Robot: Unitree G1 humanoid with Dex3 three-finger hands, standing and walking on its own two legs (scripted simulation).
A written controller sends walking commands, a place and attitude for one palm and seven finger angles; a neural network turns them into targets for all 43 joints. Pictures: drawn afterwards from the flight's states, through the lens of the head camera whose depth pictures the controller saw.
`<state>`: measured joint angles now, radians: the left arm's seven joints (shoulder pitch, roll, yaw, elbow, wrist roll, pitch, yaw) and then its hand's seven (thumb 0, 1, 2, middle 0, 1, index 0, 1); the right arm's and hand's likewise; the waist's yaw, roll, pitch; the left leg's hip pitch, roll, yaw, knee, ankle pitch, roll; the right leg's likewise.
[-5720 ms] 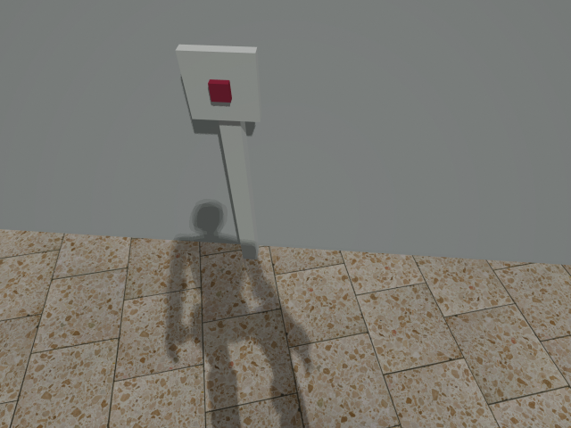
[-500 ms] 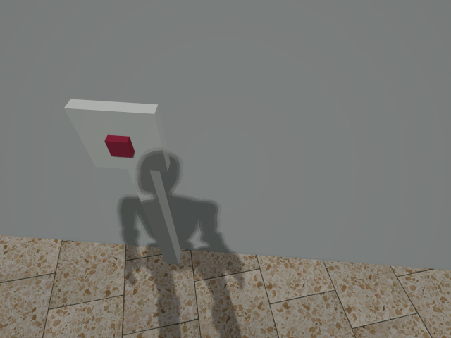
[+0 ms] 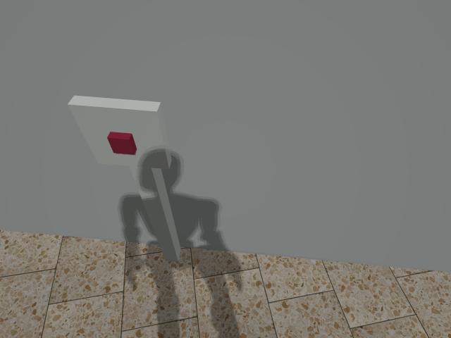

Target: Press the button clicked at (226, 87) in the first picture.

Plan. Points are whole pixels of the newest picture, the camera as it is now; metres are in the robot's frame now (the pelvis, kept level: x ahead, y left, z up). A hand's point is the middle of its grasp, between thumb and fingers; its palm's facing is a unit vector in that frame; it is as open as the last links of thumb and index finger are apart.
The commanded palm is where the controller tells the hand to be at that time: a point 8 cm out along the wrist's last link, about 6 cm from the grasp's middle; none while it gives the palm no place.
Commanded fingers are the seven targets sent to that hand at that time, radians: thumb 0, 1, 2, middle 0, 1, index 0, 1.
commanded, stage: look again from close up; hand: left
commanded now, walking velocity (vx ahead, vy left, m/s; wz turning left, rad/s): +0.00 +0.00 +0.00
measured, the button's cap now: (123, 142) +0.49 +0.26 +0.04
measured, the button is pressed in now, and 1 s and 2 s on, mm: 0 0 0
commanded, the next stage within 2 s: raise the hand and make a fist in 0.02 s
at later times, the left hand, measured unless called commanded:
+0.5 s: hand out of the picture +0.13 +0.16 -0.05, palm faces -0.06 -1.00 +0.02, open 5.7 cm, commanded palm +0.10 +0.24 -0.04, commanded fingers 0.00 0.90 0.90 -0.75 -0.90 -0.75 -0.90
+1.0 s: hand out of the picture +0.12 +0.21 -0.02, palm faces -0.01 -1.00 -0.05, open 3.1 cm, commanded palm +0.10 +0.27 -0.01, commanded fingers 0.00 0.90 0.90 -1.30 -1.50 -1.30 -1.50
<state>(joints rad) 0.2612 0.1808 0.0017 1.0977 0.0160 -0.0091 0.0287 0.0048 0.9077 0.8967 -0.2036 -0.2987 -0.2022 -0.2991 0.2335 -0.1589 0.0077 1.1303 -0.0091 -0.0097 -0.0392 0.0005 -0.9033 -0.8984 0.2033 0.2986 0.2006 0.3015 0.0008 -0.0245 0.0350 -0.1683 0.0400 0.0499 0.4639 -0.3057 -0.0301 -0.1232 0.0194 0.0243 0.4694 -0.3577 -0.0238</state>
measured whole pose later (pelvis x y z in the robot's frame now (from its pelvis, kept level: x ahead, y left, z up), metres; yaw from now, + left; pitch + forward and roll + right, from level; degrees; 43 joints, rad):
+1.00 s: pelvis -0.08 +0.02 -0.07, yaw +2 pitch +11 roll -2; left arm 0.42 0.24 0.15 -0.03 -0.26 -0.34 -0.26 0.02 0.90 0.90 -1.17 -1.35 -1.17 -1.35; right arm 0.31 -0.21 0.02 0.57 0.03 -0.19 -0.06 0.01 -0.90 -0.90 0.21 0.30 0.20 0.30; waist -0.03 0.03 -0.12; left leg -0.82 0.04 -0.01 1.05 -0.43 0.01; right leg -0.73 -0.01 -0.07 1.02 -0.49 0.00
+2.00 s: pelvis -0.06 +0.02 -0.04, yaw +3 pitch +8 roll -2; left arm 0.34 0.29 0.24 -0.02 -0.32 -0.23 -0.36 0.02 0.90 0.90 -1.30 -1.50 -1.30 -1.50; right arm 0.27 -0.26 0.03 0.54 0.04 -0.20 -0.06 0.01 -0.90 -0.90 0.21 0.30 0.20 0.30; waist -0.02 0.03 -0.10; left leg -0.62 0.03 -0.01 0.90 -0.42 0.01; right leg -0.52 -0.01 -0.07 0.85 -0.46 0.00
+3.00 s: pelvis -0.06 +0.02 -0.04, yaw +2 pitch +12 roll -1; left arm -0.30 0.35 0.29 0.61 -0.24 -0.30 -0.35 0.02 0.90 0.90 -1.30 -1.50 -1.30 -1.50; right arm 0.28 -0.26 0.03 0.62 0.04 -0.10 -0.06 0.01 -0.90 -0.90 0.21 0.30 0.20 0.30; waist -0.05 0.02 -0.08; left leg -0.70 0.03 0.01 0.90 -0.40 0.00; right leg -0.62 -0.01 -0.05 0.88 -0.45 0.00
